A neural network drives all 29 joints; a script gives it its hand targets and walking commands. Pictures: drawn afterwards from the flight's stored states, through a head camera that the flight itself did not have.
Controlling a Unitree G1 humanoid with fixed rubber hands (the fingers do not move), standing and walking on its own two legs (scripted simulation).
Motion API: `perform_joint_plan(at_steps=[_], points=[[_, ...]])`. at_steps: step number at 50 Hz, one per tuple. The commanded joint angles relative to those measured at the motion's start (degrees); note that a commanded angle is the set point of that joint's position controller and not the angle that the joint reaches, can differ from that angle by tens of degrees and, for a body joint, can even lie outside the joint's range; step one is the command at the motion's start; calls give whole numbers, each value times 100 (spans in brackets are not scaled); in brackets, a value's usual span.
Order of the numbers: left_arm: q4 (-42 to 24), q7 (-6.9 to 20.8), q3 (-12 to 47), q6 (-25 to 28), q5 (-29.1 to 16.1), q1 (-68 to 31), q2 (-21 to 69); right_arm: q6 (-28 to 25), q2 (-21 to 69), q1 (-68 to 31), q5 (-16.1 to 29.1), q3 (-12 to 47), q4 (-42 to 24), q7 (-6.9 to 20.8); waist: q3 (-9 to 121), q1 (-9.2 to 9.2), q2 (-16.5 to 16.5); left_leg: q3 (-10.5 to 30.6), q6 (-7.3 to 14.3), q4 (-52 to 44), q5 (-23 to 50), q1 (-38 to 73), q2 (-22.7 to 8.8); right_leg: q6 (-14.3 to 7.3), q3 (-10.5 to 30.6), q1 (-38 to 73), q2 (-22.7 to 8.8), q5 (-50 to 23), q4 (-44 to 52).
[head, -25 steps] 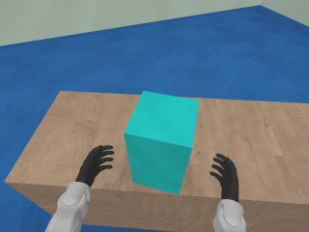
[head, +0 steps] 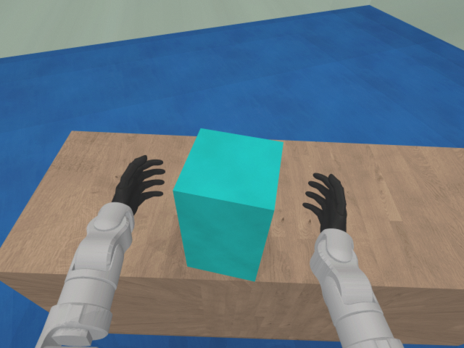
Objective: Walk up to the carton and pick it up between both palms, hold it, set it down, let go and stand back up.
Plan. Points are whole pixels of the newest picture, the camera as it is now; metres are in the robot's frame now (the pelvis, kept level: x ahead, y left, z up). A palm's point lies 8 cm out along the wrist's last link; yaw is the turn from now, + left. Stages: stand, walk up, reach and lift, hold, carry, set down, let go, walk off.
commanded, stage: reach and lift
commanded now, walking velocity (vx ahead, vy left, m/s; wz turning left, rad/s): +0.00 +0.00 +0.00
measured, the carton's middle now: (229, 211) +0.42 +0.02 -0.04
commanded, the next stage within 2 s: none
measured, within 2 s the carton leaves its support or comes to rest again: neither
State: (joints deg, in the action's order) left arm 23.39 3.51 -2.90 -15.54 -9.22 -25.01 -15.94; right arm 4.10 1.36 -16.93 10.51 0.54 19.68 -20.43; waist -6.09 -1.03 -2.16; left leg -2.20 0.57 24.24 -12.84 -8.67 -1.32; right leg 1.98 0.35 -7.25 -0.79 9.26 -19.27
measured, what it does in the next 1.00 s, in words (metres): stands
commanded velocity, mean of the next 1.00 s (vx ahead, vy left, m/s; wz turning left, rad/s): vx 0.00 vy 0.00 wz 0.00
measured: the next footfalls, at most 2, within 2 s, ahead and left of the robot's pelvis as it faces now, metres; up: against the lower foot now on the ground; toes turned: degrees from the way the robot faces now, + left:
none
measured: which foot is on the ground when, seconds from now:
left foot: down 0.00-1.00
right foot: down 0.00-1.00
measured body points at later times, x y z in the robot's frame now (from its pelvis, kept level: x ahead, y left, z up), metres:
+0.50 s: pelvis +0.00 +0.01 +0.00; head +0.03 +0.03 +0.45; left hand +0.44 +0.18 +0.13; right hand +0.40 -0.16 +0.12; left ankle +0.01 +0.11 -0.74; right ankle +0.01 -0.14 -0.74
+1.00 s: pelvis +0.01 -0.01 +0.00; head +0.05 +0.02 +0.45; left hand +0.44 +0.16 +0.06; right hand +0.39 -0.14 +0.06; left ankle +0.01 +0.11 -0.74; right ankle +0.02 -0.14 -0.74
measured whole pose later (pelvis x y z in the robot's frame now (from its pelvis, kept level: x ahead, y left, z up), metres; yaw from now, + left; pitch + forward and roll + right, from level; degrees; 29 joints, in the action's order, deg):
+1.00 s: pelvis +0.01 -0.01 +0.00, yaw +0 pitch +4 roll -2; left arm 52.3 3.0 -6.7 -9.8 -2.7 -44.0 -12.8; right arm 3.1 3.7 -34.9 9.2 -2.7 43.1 -20.5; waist -0.3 -4.6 -2.2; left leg -1.4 0.0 26.1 -13.2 -16.9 -2.3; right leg 1.4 -0.9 -14.3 0.0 8.9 -19.2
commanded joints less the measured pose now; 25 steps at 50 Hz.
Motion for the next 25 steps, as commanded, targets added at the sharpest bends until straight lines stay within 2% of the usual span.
perform_joint_plan(at_steps=[1,11,25], points=[[-1059,-60,-232,-3,-44,-2645,-818,94,-384,-2340,58,-195,-1083,3,2727,-139,663,-262,-238,-231,1447,458,120,-57,-282,932,262,-1367,-60],[-728,-158,-207,-465,-56,-3620,-936,599,-683,-3390,202,-419,-816,27,3104,-263,789,-208,-332,-60,1819,768,107,-98,-398,637,373,-1288,-6],[32,-198,-260,-677,-38,-4801,-1197,950,-910,-4605,379,-430,-297,1,3602,-417,699,-206,-331,15,2202,786,170,-65,-388,846,380,-2001,-43]])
